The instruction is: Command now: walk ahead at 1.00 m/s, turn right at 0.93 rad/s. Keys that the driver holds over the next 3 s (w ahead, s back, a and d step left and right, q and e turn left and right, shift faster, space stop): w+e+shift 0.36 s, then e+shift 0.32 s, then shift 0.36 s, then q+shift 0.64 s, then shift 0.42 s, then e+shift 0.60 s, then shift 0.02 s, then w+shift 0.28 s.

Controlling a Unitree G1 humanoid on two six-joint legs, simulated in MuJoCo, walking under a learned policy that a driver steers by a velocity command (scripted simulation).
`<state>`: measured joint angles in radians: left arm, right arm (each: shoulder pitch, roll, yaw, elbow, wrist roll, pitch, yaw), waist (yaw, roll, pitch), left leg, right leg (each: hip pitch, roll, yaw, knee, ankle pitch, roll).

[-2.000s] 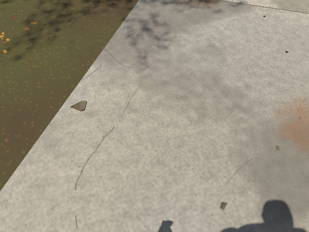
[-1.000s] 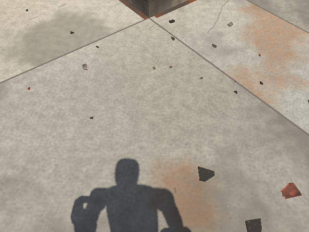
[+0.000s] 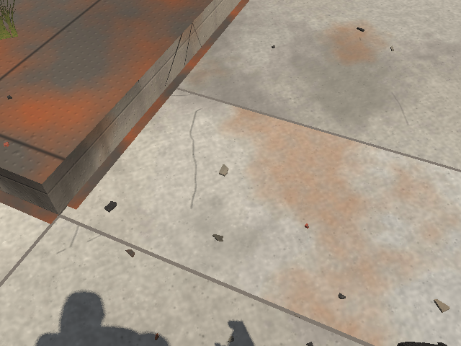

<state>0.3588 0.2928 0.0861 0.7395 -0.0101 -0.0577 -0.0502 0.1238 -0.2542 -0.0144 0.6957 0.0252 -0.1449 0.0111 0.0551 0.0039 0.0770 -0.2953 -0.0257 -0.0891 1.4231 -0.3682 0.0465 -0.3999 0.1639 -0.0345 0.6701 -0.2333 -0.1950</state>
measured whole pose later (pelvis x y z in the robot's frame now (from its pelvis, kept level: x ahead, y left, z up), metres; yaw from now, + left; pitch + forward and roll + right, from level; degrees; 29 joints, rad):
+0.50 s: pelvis +0.42 +0.04 +0.02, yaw -28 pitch +0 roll +5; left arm 0.17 0.34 0.08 0.63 -0.04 -0.01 0.00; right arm 0.27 -0.29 -0.09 0.72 -0.01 -0.09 -0.01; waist -0.04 -0.04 0.09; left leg -0.21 -0.02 0.07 0.45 -0.25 -0.03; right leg -0.61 -0.05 0.03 1.30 -0.40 -0.03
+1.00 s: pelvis +0.62 -0.08 +0.02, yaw -48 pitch +2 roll +2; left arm 0.17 0.27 0.03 0.62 0.01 0.01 0.01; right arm 0.05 -0.32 -0.04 0.70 0.00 0.00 -0.03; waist 0.03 0.03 0.09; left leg -0.61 0.06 -0.08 1.04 -0.35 -0.09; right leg -0.39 0.12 0.09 0.47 -0.11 -0.10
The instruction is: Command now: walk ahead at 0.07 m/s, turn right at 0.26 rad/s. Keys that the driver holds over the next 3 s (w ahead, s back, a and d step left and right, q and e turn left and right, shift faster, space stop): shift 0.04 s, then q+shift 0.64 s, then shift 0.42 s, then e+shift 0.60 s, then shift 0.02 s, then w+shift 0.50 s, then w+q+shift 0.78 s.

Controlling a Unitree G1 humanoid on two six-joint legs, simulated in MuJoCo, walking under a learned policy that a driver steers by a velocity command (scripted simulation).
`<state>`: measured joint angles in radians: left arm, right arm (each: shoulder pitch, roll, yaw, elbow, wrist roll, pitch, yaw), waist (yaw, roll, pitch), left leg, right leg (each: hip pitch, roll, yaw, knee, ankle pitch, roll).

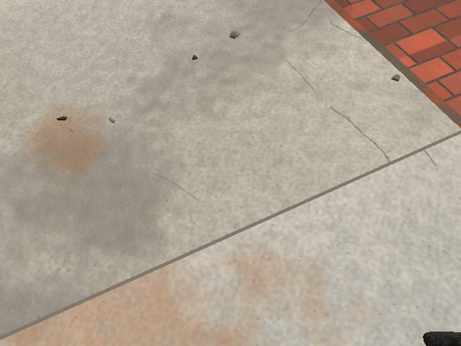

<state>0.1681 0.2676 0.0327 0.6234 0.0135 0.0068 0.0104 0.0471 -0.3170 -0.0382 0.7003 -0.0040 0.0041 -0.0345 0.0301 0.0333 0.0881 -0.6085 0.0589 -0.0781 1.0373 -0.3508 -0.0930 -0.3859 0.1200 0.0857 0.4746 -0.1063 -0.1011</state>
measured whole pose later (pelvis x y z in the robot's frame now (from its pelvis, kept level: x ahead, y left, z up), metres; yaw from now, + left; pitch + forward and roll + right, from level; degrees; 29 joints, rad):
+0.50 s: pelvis +0.05 +0.01 +0.00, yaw +17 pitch +3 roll -1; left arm 0.12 0.28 0.07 0.68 0.02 0.00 0.01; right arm 0.20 -0.35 -0.11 0.69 0.03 0.06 -0.04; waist -0.03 0.06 0.04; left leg -0.43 -0.05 -0.24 0.69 -0.40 -0.05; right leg -0.28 0.08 0.05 0.49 -0.24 -0.04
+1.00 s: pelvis +0.06 +0.05 +0.00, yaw +35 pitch +3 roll +0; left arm 0.20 0.32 0.08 0.76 0.01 0.01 0.01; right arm 0.07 -0.27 -0.05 0.59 -0.01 0.05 0.00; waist 0.05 -0.01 0.06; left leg -0.32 -0.01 0.02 0.53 -0.25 0.02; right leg -0.30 -0.09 -0.12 0.78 -0.51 0.04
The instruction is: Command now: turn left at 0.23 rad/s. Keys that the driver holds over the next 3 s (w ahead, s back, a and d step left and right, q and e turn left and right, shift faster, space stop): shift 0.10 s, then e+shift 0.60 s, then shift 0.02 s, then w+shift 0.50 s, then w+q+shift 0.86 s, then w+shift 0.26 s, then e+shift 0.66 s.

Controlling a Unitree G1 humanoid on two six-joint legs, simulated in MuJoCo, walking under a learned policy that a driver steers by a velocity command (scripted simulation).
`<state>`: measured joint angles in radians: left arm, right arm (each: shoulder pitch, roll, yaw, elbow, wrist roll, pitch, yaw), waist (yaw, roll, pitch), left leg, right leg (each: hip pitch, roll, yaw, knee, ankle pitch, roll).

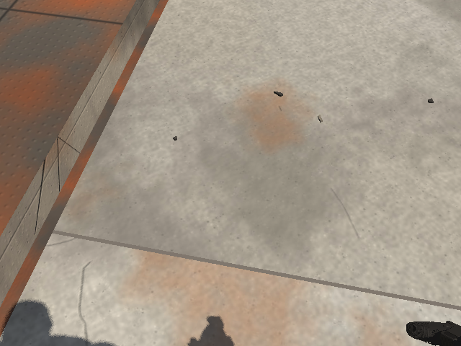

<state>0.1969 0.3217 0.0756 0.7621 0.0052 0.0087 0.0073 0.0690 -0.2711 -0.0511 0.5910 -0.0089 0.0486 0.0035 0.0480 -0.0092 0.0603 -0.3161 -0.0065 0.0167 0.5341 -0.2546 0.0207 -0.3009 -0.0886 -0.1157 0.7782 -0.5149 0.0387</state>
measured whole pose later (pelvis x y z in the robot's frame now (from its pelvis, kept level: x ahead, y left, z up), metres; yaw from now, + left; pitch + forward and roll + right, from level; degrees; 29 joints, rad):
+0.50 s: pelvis +0.00 -0.04 +0.01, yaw -13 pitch +2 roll +3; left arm 0.26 0.30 0.08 0.72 -0.01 0.00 0.01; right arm 0.03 -0.31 -0.09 0.72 -0.01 0.03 -0.05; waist 0.03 0.05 0.07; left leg -0.50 -0.02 -0.05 1.12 -0.48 -0.05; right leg -0.28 0.03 0.03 0.53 -0.28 -0.07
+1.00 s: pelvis +0.11 -0.05 +0.00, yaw -33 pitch +2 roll +2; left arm 0.25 0.27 0.03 0.64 -0.04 -0.03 0.02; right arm 0.28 -0.30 -0.09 0.78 0.00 -0.13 0.03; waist -0.03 -0.04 -0.05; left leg -0.23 -0.07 -0.03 0.52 -0.33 0.04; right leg -0.35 0.10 0.22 0.94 -0.46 -0.07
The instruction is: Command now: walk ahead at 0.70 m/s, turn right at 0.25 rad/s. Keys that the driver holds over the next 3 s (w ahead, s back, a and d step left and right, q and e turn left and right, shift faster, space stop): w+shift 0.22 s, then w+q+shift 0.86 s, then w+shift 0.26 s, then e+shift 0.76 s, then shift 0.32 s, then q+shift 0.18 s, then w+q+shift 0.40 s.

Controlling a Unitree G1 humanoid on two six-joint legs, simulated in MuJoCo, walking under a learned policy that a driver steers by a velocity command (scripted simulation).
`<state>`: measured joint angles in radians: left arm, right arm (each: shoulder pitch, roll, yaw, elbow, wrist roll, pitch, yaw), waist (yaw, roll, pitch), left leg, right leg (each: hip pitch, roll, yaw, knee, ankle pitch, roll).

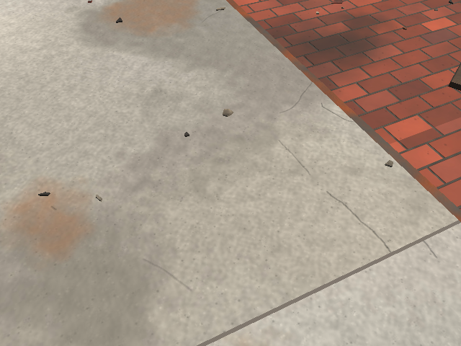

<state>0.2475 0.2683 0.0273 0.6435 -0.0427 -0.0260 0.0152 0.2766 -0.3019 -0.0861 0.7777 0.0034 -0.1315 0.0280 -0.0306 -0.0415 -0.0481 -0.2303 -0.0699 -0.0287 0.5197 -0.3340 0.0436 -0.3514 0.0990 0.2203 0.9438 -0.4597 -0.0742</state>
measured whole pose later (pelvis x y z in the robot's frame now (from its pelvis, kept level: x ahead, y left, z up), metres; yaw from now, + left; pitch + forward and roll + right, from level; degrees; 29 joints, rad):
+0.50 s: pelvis +0.34 -0.06 -0.01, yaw +8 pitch +2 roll -2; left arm 0.12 0.25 0.03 0.62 0.00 -0.10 -0.02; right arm 0.44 -0.27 -0.02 0.85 0.05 -0.08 -0.01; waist -0.05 0.03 0.05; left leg -0.32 0.06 -0.09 1.28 -0.34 0.05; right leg -0.41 -0.02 -0.08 0.61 -0.23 0.01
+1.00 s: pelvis +0.74 +0.08 -0.01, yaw +34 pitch -2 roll -1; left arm 0.07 0.26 0.01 0.63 -0.01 -0.15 0.00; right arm 0.40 -0.30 -0.06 0.71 0.01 -0.06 0.05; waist -0.06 -0.01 0.11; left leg -0.33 -0.17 0.00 0.63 -0.26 0.18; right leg -0.43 -0.02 0.15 1.31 -0.34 -0.02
